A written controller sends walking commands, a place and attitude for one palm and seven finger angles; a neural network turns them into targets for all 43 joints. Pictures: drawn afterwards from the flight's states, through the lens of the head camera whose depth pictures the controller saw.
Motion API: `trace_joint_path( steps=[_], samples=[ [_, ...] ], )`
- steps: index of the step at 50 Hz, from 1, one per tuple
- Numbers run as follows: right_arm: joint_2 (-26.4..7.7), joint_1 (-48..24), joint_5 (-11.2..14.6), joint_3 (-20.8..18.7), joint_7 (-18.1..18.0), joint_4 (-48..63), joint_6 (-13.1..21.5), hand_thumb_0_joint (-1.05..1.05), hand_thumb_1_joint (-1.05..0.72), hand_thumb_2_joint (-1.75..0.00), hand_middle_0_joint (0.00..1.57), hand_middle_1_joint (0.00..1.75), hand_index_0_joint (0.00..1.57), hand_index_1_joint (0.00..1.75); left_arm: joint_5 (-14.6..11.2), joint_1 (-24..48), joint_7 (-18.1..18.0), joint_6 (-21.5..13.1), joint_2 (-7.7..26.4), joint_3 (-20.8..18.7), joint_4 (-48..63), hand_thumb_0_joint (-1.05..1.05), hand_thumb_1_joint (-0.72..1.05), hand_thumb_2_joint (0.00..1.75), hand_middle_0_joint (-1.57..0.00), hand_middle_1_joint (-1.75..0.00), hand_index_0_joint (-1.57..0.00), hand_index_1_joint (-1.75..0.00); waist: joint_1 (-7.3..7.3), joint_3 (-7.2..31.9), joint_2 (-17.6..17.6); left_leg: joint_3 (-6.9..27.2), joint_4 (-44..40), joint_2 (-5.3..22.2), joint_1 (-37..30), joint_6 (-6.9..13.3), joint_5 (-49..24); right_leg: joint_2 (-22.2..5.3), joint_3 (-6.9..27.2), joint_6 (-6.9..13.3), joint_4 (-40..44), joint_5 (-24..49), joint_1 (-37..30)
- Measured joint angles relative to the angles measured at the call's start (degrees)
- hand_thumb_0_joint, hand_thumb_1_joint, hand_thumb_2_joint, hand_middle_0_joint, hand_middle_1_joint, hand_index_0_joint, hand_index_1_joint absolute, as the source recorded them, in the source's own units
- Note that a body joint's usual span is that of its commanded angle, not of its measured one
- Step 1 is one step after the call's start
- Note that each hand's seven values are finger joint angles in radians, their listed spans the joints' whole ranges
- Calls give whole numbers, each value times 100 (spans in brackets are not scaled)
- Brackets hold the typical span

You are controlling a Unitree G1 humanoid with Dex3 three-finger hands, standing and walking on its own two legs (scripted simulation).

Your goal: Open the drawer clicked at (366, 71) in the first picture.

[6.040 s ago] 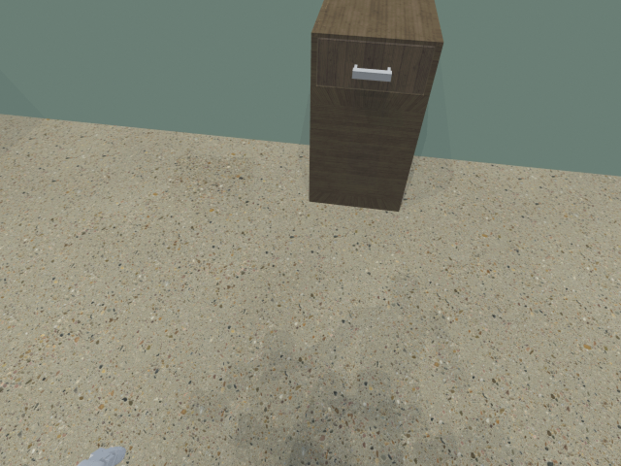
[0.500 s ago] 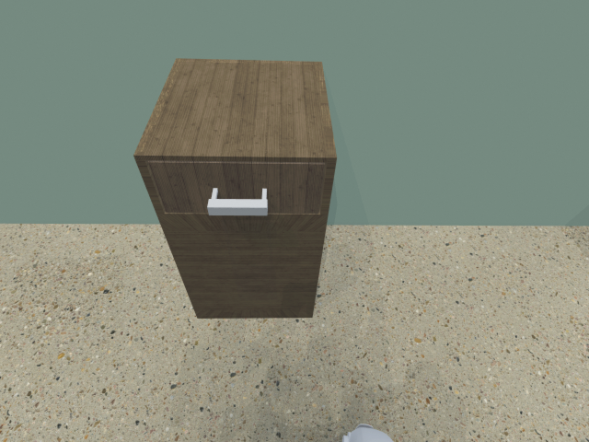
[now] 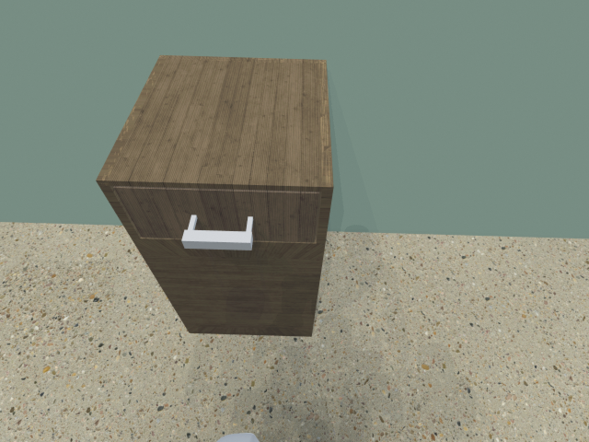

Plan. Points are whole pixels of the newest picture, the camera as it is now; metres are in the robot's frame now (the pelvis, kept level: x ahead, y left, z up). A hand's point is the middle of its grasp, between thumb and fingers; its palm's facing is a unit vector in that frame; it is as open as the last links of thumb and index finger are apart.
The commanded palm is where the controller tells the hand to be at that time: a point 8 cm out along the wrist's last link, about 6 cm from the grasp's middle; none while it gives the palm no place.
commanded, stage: come to a stop and stand still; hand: left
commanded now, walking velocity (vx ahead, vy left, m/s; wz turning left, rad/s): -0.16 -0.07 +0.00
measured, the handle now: (220, 230) +0.49 +0.19 -0.10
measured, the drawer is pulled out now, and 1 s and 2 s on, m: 0.00 0.00 0.00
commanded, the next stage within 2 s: look again from close up in 1.92 s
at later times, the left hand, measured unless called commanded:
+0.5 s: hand out of the picture +0.01 +0.17 -0.18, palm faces -0.04 -0.96 -0.27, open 7.4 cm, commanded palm none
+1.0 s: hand out of the picture -0.02 +0.11 -0.17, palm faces +0.00 -0.98 -0.20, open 7.4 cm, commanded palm none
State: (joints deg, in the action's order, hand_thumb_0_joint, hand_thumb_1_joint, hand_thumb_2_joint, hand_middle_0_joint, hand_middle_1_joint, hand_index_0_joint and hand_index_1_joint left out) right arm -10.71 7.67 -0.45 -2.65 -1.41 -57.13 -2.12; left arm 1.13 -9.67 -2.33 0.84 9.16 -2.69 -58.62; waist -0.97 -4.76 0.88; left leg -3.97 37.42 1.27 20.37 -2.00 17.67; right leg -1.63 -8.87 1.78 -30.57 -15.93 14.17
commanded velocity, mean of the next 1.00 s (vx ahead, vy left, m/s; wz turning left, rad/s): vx -0.01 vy -0.02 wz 0.00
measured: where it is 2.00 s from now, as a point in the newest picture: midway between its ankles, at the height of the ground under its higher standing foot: outside the picture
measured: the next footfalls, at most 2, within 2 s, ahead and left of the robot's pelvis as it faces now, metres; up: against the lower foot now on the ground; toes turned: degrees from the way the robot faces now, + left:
left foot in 0.02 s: +0.07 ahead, +0.10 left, +0.00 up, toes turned +3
right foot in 0.40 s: -0.03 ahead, -0.16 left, +0.00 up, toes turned -1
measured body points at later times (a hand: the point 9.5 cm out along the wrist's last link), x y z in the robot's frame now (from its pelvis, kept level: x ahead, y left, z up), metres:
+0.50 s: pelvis -0.04 -0.02 -0.02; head -0.03 -0.04 +0.43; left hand +0.01 +0.22 -0.16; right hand +0.01 -0.26 -0.17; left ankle +0.04 +0.10 -0.73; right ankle -0.07 -0.16 -0.73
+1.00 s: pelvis -0.02 -0.06 +0.00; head -0.01 -0.07 +0.45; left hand -0.02 +0.16 -0.15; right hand -0.05 -0.27 -0.17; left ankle +0.04 +0.10 -0.73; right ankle -0.07 -0.16 -0.73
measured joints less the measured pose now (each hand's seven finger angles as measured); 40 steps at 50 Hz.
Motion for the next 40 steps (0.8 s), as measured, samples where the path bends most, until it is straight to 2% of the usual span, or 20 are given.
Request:
trace_joint_path(
  steps=[1,3,5,8,10,12,15,18,20,22,23,28,34,40],
  samples=[
    [-10,-42,-8,8,11,63,11,1,-91,-90,20,30,19,30,-13,-38,-2,38,28,-6,11,-1,92,90,-20,-30,-20,-30,-8,-3,-4,-22,-297,30,-134,57,-545,2,-4,-38,-146,-94,30],
    [37,-137,-35,31,19,148,41,0,-91,-90,20,30,19,30,-44,-56,-17,119,128,-19,33,-1,92,90,-20,-30,-20,-30,-60,-51,-165,-128,-315,-47,-199,358,-448,-78,129,-127,-668,-561,204],
    [79,-211,-44,94,1,236,58,0,-91,-90,20,30,19,30,-54,-64,-41,186,208,-27,53,0,91,90,-20,-30,-20,-30,-95,-83,-240,-196,-369,-65,-222,521,-278,43,506,-195,-1737,-1361,561],
    [128,-284,-57,151,-45,314,61,0,-91,-90,20,30,20,30,-59,-79,-27,204,293,-75,71,0,91,90,-20,-30,-20,-30,-71,-106,-252,-203,-639,-55,-264,536,-422,215,891,-302,-3122,-1417,970],
    [166,-290,-44,174,-62,322,80,1,-91,-90,20,30,20,30,-58,-115,-9,194,347,-93,86,0,91,90,-20,-30,-20,-30,-66,-90,-274,-216,-825,-54,-291,531,-561,218,1018,-382,-3475,-1230,1051],
    [194,-261,-32,181,-68,308,98,1,-91,-90,20,30,20,30,-56,-161,8,211,376,-97,95,0,91,90,-20,-30,-20,-30,-55,-55,-268,-221,-965,-36,-309,517,-667,169,1066,-438,-3381,-1150,977],
    [211,-172,-26,170,-50,247,98,1,-91,-90,21,30,20,30,-45,-230,35,249,374,-72,85,0,91,90,-20,-30,-20,-30,-20,12,-219,-229,-1092,11,-327,475,-779,44,1026,-453,-2709,-1205,682],
    [112,42,-32,136,80,297,82,1,-90,-90,21,30,20,30,-15,-420,3,146,345,67,202,0,91,90,-20,-30,-20,-30,-2,248,-78,-216,-645,153,66,382,-649,-10,964,-253,-1431,-961,381],
    [88,215,-57,124,126,449,64,1,-90,-90,21,30,20,30,10,-588,13,38,392,104,349,0,90,90,-20,-30,-20,-30,15,369,-194,-337,-172,108,387,329,-444,-126,1182,-104,-682,-730,240],
    [-24,329,-55,65,142,500,66,1,-90,-90,21,30,20,30,33,-583,33,21,281,157,299,0,91,90,-20,-30,-20,-30,130,312,22,-263,188,184,524,278,-319,-71,1145,-327,-939,-789,326],
    [-76,428,-51,43,143,501,56,1,-91,-90,21,30,20,30,34,-598,57,30,219,194,287,0,91,90,-20,-30,-20,-30,196,318,134,-196,265,203,532,263,-299,-47,1087,-372,-1040,-831,320],
    [-127,1003,-66,57,143,324,-14,1,-91,-90,20,30,19,30,13,-682,88,58,49,290,302,0,90,90,-20,-30,-20,-30,342,475,185,-76,225,154,384,225,-330,-61,983,-315,-1178,-935,206],
    [-60,1462,-92,142,123,-39,6,1,-91,-90,20,30,19,30,-26,-622,80,-6,-7,278,235,1,92,90,-20,-30,-20,-30,355,524,198,8,-178,174,228,162,-535,1,911,-223,-862,-756,82],
    [63,1558,-73,237,101,-319,91,1,-91,-90,20,30,19,30,-55,-647,92,-86,-18,286,27,0,92,90,-20,-30,-20,-30,334,432,177,69,-619,204,39,68,-768,64,861,-161,-491,-580,-75]
  ],
)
